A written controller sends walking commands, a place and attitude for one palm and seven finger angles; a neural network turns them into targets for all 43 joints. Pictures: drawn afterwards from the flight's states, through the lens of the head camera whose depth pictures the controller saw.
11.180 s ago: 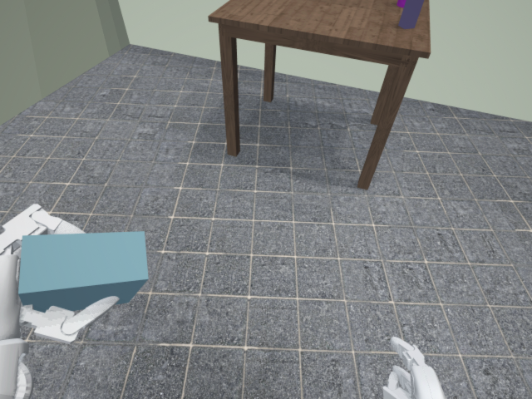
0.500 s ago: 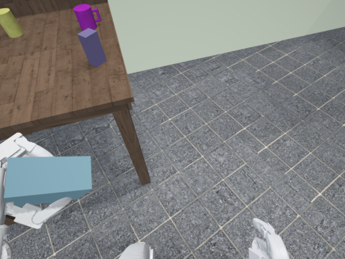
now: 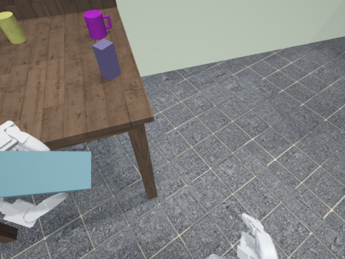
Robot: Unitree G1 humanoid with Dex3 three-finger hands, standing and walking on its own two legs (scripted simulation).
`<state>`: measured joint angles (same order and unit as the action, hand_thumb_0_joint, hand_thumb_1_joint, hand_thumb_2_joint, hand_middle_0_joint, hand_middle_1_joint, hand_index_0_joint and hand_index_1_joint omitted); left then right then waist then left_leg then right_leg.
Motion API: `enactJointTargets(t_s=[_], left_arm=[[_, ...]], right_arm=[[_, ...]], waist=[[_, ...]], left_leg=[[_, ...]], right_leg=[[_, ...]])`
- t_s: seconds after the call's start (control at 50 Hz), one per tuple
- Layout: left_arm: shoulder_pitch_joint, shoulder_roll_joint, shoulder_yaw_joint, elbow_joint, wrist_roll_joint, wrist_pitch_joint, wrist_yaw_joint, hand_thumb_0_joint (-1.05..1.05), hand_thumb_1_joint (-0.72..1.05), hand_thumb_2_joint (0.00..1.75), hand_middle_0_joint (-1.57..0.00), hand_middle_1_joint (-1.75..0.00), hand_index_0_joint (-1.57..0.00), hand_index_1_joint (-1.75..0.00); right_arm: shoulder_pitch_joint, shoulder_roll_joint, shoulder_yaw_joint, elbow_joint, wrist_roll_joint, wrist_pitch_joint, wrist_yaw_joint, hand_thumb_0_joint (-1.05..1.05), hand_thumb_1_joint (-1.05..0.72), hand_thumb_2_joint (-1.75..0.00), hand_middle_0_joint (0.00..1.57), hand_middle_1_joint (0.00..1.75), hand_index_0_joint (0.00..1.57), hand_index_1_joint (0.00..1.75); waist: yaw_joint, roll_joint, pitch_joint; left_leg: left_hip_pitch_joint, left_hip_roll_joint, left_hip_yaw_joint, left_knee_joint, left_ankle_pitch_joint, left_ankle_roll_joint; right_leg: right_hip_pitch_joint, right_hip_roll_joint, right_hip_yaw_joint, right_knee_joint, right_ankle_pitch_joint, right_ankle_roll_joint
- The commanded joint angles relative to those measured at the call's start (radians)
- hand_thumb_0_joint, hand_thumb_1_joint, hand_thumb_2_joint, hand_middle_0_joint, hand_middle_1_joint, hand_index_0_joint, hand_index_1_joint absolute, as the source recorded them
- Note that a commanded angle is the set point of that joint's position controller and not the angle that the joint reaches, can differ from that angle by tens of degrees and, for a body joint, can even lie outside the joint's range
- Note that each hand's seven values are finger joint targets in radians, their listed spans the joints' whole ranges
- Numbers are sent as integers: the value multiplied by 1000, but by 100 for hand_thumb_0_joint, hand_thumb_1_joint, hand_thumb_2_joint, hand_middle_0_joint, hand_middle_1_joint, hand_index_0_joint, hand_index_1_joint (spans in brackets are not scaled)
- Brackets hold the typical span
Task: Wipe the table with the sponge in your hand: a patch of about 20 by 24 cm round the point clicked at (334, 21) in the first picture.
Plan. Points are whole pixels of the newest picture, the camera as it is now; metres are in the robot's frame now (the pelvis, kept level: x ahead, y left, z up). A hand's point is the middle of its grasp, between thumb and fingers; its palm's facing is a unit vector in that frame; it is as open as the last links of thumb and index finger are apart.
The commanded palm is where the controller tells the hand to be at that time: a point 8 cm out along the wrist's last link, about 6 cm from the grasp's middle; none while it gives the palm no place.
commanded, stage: come to a stop and stand still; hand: left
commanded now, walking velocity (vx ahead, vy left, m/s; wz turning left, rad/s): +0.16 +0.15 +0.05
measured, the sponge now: (55, 174) +0.22 +0.20 +0.17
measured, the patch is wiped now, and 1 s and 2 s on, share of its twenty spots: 0.00 0.00 0.00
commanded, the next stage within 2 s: look again from close up in 1.36 s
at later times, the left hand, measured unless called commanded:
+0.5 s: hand (7, 161) +0.23 +0.28 +0.18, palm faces +0.37 -0.80 -0.47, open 9.9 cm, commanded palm +0.18 +0.32 +0.18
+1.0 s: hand out of the picture +0.17 +0.28 +0.16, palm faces +0.38 -0.83 -0.41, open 9.9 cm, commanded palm +0.12 +0.31 +0.18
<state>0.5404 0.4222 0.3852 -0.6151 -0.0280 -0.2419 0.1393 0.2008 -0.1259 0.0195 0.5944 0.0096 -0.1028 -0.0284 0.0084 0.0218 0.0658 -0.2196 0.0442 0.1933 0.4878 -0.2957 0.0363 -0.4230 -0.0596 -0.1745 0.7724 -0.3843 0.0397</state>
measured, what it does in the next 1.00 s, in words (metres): steps on the spot: right foot, then left foot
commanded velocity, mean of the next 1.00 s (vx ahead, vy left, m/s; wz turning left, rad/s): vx -0.04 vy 0.00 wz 0.00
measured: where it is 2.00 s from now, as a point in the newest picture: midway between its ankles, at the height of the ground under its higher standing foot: outside the picture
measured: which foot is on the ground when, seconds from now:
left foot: down 0.00-0.08, up 0.10-0.38, down 0.40-1.00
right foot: up 0.00-0.04, down 0.06-0.42, up 0.44-0.68, down 0.70-1.00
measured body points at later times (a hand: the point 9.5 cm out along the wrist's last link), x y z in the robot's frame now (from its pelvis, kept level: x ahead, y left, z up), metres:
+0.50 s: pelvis +0.01 +0.04 -0.01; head +0.05 +0.06 +0.44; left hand +0.21 +0.32 +0.20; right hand +0.19 -0.20 -0.08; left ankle +0.04 +0.16 -0.74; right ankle +0.02 -0.07 -0.72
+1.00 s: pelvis -0.05 +0.03 +0.00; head -0.04 +0.03 +0.45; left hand +0.14 +0.32 +0.18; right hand +0.09 -0.21 -0.10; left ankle -0.01 +0.16 -0.74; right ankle -0.03 -0.07 -0.74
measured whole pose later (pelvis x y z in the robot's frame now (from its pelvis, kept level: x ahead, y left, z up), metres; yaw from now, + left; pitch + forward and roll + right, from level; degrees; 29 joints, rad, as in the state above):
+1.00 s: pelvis -0.05 +0.03 +0.00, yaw -1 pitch -2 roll +0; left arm 0.48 0.37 0.35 -0.46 -0.03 -0.17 0.15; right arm 0.24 -0.22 0.01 0.63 0.01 -0.03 -0.07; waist 0.00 0.00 0.03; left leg -0.27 0.04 0.05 0.53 -0.23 -0.01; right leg -0.24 -0.01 -0.10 0.53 -0.25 -0.03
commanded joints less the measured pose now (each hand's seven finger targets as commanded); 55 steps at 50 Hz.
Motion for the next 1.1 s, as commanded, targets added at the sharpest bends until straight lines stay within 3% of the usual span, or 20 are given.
enactJointTargets(t_s=[0.0,0.02,0.04,0.06,0.08,0.12,0.18,0.28,0.34,0.38,0.4,0.42,0.46,0.52,0.66,0.7,0.76,0.86,0.96,1.08], left_arm=[[-44,106,110,-33,-15,-10,19,0,10,130,-120,-160,-120,-160],[-79,111,104,-30,-9,-10,17,0,10,130,-120,-160,-120,-160],[-94,142,117,-14,-1,-7,18,0,10,130,-120,-160,-120,-160],[-113,150,120,-7,-5,-10,18,0,10,130,-120,-160,-120,-160],[-151,145,127,3,-13,-16,21,0,10,130,-120,-160,-120,-160],[-156,151,121,-42,-12,-17,25,0,10,130,-120,-160,-120,-160],[-93,148,119,-122,7,-32,41,0,10,130,-120,-160,-120,-160],[-50,173,156,-266,2,-30,70,0,10,130,-120,-160,-120,-160],[-3,160,171,-252,-6,-20,73,0,10,130,-120,-160,-120,-160],[3,145,163,-242,-14,-22,69,0,10,130,-120,-160,-120,-160],[28,139,153,-213,-14,-28,60,0,10,130,-120,-160,-120,-160],[13,135,147,-186,-12,-38,49,0,10,130,-120,-160,-120,-160],[-24,137,144,-133,1,-38,35,0,10,130,-120,-160,-120,-160],[-111,84,57,-190,7,-31,30,0,10,130,-120,-160,-120,-160],[-144,113,58,-174,5,6,35,0,10,130,-120,-160,-120,-160],[-146,159,104,-153,4,5,40,0,10,130,-120,-160,-120,-160],[-120,137,102,-92,-25,25,30,0,10,130,-120,-160,-120,-160],[-116,118,96,-60,-22,13,31,0,10,130,-120,-160,-120,-160],[-136,95,51,-62,-4,-10,26,0,10,130,-120,-160,-120,-160],[-162,94,37,-119,13,-28,33,0,10,130,-120,-160,-120,-160]], right_arm=[[-51,-185,-72,-107,4,-18,-29,0,-90,-90,20,30,20,30],[-52,-185,-70,-104,6,-9,-30,0,-90,-90,20,30,20,30],[-41,-173,-65,-110,8,2,-30,0,-90,-90,20,30,20,30],[-71,-161,-56,-139,2,2,-23,0,-90,-90,20,30,20,30],[-94,-160,-47,-137,6,-9,-13,0,-90,-90,20,30,20,30],[-99,-166,-55,-124,11,1,-9,0,-90,-90,20,30,20,30],[-134,-134,-21,-134,-2,23,-25,0,-90,-90,20,30,20,30],[-118,-144,-39,-173,-13,28,-41,0,-90,-90,20,30,20,30],[-74,-149,-53,-173,-17,44,-44,0,-90,-90,20,30,20,30],[-68,-182,-71,-183,-10,50,-50,0,-90,-90,20,30,20,30],[-60,-197,-80,-190,-4,45,-48,0,-90,-90,20,30,20,30],[-41,-200,-83,-190,0,34,-34,0,-90,-90,20,30,20,30],[-61,-193,-73,-164,-23,23,-29,0,-90,-90,20,30,20,30],[-38,-199,-76,-154,-8,-7,-9,0,-90,-90,20,30,20,30],[-58,-189,-45,-147,-5,-26,-14,0,-90,-90,20,30,20,30],[-55,-169,-43,-150,-6,-12,-18,0,-90,-90,20,30,20,30],[-77,-160,-46,-142,-2,4,-19,0,-90,-90,20,30,20,30],[-79,-158,-32,-127,-4,17,-35,0,-90,-90,20,30,20,30],[-78,-190,-38,-136,-7,3,-48,0,-90,-90,20,30,20,30],[-59,-195,-54,-144,-7,-27,-41,0,-90,-90,20,30,20,30]], waist=[[-4,78,-193],[-5,26,-199],[-15,-146,-229],[-10,-297,-214],[-3,-264,-194],[-9,-229,-165],[-7,-126,-171],[15,-128,-232],[-16,-82,-256],[-10,89,-256],[-2,204,-227],[4,207,-199],[-10,253,-152],[-14,249,-206],[-9,158,-183],[-24,16,-190],[-9,-171,-108],[-16,-113,-135],[0,157,-106],[3,91,-128]], left_leg=[[70,210,-139,10,408,60],[6,190,-135,110,376,41],[-107,118,-74,289,276,5],[-316,-24,-59,497,-134,-53],[-337,-7,-175,603,-283,-74],[-316,17,-222,691,-247,-89],[-248,8,-158,556,-163,-85],[-146,-17,-86,253,-74,-79],[9,-28,-85,16,128,-81],[87,123,-213,-83,427,-35],[130,274,-365,-105,658,31],[99,329,-402,-125,746,86],[18,317,-375,-146,675,99],[131,238,-248,-76,690,56],[-44,201,-251,-97,225,22],[-93,108,-170,24,57,-35],[-70,4,-160,223,-62,-67],[-21,22,-172,16,108,-48],[-119,151,-312,-165,135,7],[-169,75,-230,-112,-122,-13]], right_leg=[[191,22,-19,-268,113,-16],[287,-13,27,-344,228,-33],[396,-148,201,-356,480,-86],[501,-335,476,-364,866,-199],[451,-428,490,-378,984,-240],[391,-388,413,-359,924,-225],[340,-283,211,-342,938,-164],[366,-257,189,-328,825,-170],[321,-202,151,-258,646,-112],[238,-95,102,-142,383,-42],[109,-24,82,-50,7,-9],[59,17,113,55,-211,-15],[46,8,137,137,-182,-17],[52,35,98,2,-48,-7],[303,27,91,-356,101,-11],[298,-94,227,-411,251,-65],[99,-230,379,-527,23,-151],[178,-131,243,-423,160,-97],[250,6,156,-302,126,-28],[276,-30,217,-375,59,-48]])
